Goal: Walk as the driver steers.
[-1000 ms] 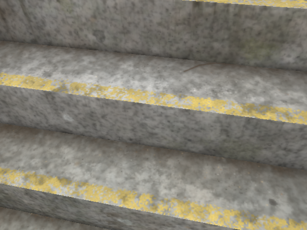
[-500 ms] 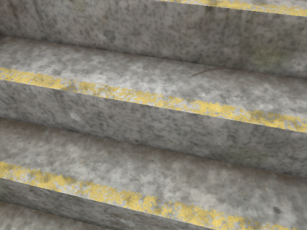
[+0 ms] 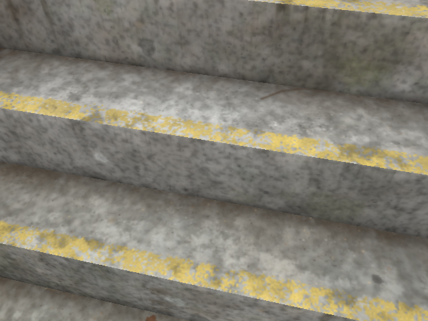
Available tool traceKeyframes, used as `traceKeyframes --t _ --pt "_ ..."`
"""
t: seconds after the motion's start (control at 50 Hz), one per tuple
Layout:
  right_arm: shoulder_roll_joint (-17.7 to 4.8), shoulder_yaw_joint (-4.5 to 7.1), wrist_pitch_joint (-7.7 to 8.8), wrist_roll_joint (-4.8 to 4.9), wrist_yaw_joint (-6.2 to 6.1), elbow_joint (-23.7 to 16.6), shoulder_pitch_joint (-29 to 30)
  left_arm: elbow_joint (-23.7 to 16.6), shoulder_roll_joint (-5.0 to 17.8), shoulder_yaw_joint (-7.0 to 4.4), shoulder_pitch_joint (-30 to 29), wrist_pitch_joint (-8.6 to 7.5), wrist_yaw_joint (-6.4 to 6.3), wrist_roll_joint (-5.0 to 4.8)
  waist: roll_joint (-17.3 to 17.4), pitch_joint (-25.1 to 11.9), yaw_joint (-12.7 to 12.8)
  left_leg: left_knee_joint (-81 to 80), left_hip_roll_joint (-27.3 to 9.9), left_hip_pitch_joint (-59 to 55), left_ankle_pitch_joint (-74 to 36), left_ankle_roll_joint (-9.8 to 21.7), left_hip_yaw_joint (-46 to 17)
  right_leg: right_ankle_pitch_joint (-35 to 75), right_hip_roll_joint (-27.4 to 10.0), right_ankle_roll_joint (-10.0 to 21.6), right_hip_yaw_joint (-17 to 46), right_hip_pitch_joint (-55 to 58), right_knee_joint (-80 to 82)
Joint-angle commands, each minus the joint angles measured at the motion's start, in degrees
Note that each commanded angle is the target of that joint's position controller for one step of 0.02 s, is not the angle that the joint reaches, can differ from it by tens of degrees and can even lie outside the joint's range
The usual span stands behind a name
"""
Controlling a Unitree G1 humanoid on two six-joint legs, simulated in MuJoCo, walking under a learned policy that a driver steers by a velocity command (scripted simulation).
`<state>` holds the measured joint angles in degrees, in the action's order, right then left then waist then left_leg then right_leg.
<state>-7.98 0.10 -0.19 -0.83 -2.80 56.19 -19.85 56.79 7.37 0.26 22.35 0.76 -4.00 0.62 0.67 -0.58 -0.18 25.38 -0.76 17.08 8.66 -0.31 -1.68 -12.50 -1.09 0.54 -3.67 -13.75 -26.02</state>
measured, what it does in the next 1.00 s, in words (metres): lifts its left foot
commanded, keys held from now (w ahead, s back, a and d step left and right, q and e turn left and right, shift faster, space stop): shift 0.70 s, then w+shift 0.30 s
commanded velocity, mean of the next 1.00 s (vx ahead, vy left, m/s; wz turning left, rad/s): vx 0.13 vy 0.00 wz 0.00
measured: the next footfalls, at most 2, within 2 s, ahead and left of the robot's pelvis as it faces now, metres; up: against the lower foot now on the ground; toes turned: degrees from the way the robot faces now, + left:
left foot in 1.04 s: +0.09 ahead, +0.13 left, +0.00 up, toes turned +7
right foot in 1.42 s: +0.32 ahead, -0.02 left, +0.21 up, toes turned -4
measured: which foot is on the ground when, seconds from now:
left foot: down 0.00-0.76, up 0.78-1.00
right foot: down 0.00-1.00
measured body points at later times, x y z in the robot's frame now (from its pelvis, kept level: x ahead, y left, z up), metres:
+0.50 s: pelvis +0.00 -0.01 +0.00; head +0.01 -0.01 +0.45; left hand -0.02 +0.20 -0.16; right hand -0.01 -0.22 -0.16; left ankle +0.05 +0.13 -0.74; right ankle +0.01 -0.12 -0.74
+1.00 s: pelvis +0.05 +0.03 +0.00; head +0.05 +0.05 +0.45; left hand +0.02 +0.27 -0.16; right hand +0.15 -0.20 -0.12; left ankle +0.05 +0.12 -0.71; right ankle +0.01 -0.11 -0.74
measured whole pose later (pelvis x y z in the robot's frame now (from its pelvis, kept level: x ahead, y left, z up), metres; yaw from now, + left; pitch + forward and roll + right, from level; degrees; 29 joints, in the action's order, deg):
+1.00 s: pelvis +0.05 +0.03 +0.00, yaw +1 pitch +6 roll -1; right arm -9.5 0.4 3.1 0.4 0.1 50.4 -12.9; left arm 61.8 11.6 -2.9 22.0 -1.9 -3.9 0.8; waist -2.0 -7.1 -0.4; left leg 44.3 -2.7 27.5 19.9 6.7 7.6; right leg -17.0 -2.8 7.6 -2.9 -15.3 -25.6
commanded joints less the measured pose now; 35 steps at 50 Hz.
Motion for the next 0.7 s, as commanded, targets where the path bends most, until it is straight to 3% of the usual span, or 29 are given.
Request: traceKeyframes --t 0.02,0.32,0.7 --pt "-3.9 0.56 0.32 0.08 -0.13 -0.9 -3.2 -0.7 3.6 -0.48 3.9 -0.45 -0.12 0.02 0.2 4.7 -0.2 -6.6 -5.3 3.3 9.3 4.8 -4.8 -8.4 -5.3 3.9 5.9 -1.8 7.1" --pt "-2.9 -0.07 0.36 0.14 -0.07 1.8 -4.9 1.0 2.2 -0.07 5.1 -0.79 -0.07 -0.07 -0.5 5.0 -0.4 -5.7 -5.6 3.4 6.4 4.4 -3.4 -6.6 -5.7 4.4 6.3 -0.9 7.8" --pt "-2.6 -0.28 0.73 0.2 0.09 3.1 -5.0 1.6 2.0 -0.1 4.5 -1.08 0.02 -0.15 -0.6 4.4 -0.1 -6.4 -6.2 2.5 3.5 4.0 -2.4 -1.7 -5.9 4.4 6.3 1.2 7.7"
